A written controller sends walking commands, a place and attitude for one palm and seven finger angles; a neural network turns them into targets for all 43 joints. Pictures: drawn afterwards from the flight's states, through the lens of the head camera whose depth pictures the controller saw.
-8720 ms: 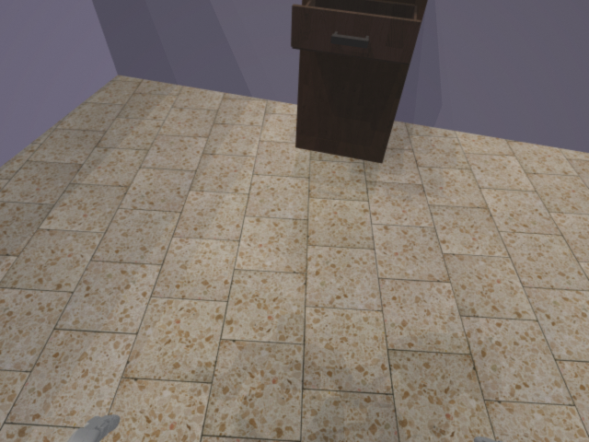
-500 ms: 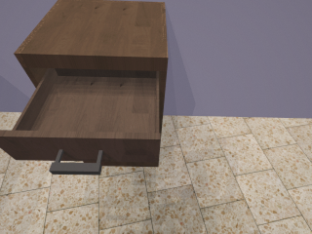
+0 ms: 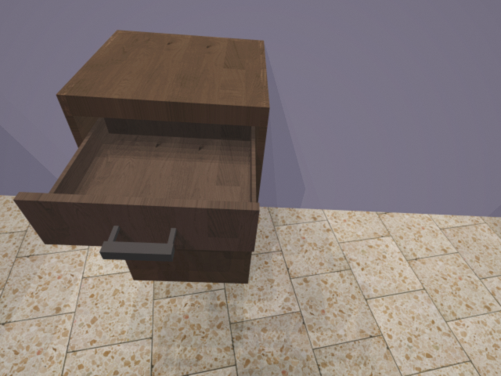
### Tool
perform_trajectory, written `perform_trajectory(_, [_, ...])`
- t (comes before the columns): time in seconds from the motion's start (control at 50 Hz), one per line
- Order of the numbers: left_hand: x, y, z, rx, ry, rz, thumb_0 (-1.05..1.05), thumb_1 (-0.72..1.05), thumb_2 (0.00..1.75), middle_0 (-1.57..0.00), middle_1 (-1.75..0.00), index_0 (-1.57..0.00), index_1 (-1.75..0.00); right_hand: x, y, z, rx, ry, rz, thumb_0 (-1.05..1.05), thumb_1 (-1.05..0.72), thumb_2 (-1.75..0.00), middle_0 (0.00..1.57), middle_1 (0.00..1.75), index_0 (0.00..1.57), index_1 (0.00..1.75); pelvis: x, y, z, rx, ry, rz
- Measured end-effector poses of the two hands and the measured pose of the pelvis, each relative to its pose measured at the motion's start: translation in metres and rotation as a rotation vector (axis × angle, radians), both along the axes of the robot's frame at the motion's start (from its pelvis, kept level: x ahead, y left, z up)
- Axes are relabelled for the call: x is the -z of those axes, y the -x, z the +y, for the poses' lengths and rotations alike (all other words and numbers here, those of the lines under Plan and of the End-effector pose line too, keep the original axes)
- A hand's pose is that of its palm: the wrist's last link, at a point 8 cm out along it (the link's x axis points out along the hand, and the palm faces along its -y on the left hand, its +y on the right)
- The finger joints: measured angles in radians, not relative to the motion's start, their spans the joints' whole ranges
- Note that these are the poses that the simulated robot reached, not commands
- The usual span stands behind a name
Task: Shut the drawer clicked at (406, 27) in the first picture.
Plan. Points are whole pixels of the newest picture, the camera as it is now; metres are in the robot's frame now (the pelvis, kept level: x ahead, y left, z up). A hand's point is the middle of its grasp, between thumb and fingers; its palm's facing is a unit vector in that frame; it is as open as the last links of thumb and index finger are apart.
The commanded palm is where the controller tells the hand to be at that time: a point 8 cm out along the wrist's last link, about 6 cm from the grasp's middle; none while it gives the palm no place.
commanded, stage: come to a stop and stand still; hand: left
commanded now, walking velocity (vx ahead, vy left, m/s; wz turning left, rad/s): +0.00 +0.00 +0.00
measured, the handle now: (141, 241) +0.36 +0.23 -0.02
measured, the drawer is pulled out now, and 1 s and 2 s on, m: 0.28 0.28 0.28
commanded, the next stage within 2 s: look again from close up in 0.90 s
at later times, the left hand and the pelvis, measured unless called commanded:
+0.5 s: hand out of the picture -0.14 +0.19 -0.18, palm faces +0.16 -0.97 -0.19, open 7.4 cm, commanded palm none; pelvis -0.06 +0.04 +0.00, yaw +4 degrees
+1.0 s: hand out of the picture -0.08 +0.22 -0.17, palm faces +0.02 -0.98 -0.20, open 7.3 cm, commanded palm none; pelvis -0.09 +0.05 +0.00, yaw +0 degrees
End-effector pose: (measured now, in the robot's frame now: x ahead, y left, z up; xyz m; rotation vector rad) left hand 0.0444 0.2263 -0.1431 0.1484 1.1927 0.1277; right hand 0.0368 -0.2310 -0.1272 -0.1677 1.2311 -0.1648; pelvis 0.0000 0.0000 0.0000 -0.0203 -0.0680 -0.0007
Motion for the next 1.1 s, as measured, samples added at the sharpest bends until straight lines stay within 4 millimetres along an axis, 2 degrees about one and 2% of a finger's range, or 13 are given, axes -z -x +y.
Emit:
perform_trajectory(0.14, [0.002,0.044,0.020,-0.026,0.008,0.084,0.00,0.91,0.90,-0.20,-0.30,-0.20,-0.30,0.004,0.060,0.021,0.016,-0.004,0.123,0.01,-0.91,-0.90,0.20,0.30,0.20,0.30,-0.001,0.019,0.019,-0.010,0.011,0.020])
perform_trajectory(0.24, [0.003,0.082,0.029,-0.059,0.004,0.149,0.00,0.91,0.90,-0.20,-0.30,-0.20,-0.30,0.011,0.085,0.035,0.021,-0.023,0.181,0.01,-0.91,-0.90,0.20,0.30,0.20,0.30,0.000,0.029,0.028,-0.017,0.007,0.015])
perform_trajectory(0.32, [0.004,0.119,0.028,-0.104,0.000,0.201,0.00,0.91,0.90,-0.20,-0.30,-0.20,-0.30,0.018,0.084,0.041,0.001,-0.041,0.181,0.01,-0.91,-0.90,0.20,0.30,0.20,0.30,0.002,0.039,0.031,-0.026,0.002,0.003])
perform_trajectory(0.44, [0.002,0.185,0.015,-0.192,0.008,0.283,0.00,0.90,0.90,-0.20,-0.30,-0.19,-0.30,0.020,0.058,0.042,-0.043,-0.047,0.112,0.01,-0.91,-0.90,0.20,0.30,0.20,0.30,0.003,0.055,0.032,-0.058,-0.006,0.001])
perform_trajectory(0.48, [0.006,0.197,0.013,-0.205,0.021,0.313,0.00,0.90,0.90,-0.20,-0.30,-0.20,-0.30,0.015,0.054,0.038,-0.037,-0.029,0.074,0.01,-0.92,-0.90,0.20,0.30,0.20,0.30,0.004,0.060,0.034,-0.063,-0.013,0.010])
perform_trajectory(0.54, [0.018,0.192,0.018,-0.179,0.036,0.301,0.00,0.90,0.90,-0.20,-0.30,-0.20,-0.30,0.010,0.061,0.036,-0.012,-0.001,0.018,0.01,-0.92,-0.90,0.20,0.30,0.20,0.30,0.008,0.067,0.039,-0.061,-0.020,0.022])
perform_trajectory(0.62, [0.035,0.163,0.031,-0.145,0.051,0.196,0.01,0.90,0.90,-0.20,-0.30,-0.20,-0.30,0.013,0.093,0.044,0.001,0.037,0.048,0.01,-0.92,-0.90,0.19,0.30,0.20,0.30,0.017,0.082,0.047,-0.038,-0.042,0.022])
perform_trajectory(0.68, [0.027,0.141,0.037,-0.112,0.046,0.133,0.01,0.90,0.90,-0.20,-0.30,-0.20,-0.30,0.013,0.121,0.057,0.017,0.024,0.092,0.01,-0.91,-0.90,0.19,0.30,0.20,0.30,0.012,0.089,0.052,-0.016,-0.053,0.007])
perform_trajectory(0.8, [0.001,0.124,0.061,-0.069,-0.017,0.081,0.02,0.93,0.90,-0.20,-0.30,-0.20,-0.30,0.019,0.155,0.087,0.017,-0.067,0.169,0.01,-0.91,-0.90,0.19,0.30,0.20,0.30,0.001,0.092,0.057,-0.019,-0.034,0.028])
perform_trajectory(0.86, [-0.003,0.119,0.063,-0.042,-0.039,0.083,0.01,0.93,0.90,-0.20,-0.30,-0.19,-0.30,0.024,0.166,0.093,0.043,-0.102,0.188,0.01,-0.91,-0.90,0.20,0.30,0.20,0.30,0.003,0.092,0.055,-0.002,-0.043,0.045])
perform_trajectory(0.94, [-0.006,0.121,0.054,-0.023,-0.032,0.102,0.01,0.92,0.90,-0.20,-0.30,-0.19,-0.30,0.024,0.174,0.096,0.061,-0.121,0.215,0.01,-0.91,-0.90,0.20,0.30,0.20,0.30,0.000,0.093,0.053,-0.006,-0.017,0.044])
perform_trajectory(1.1, [0.004,0.138,0.037,-0.036,0.028,0.184,0.01,0.93,0.90,-0.20,-0.30,-0.20,-0.30,0.013,0.170,0.088,0.057,-0.080,0.243,0.01,-0.91,-0.90,0.20,0.30,0.20,0.30,-0.003,0.085,0.052,-0.004,-0.016,0.048])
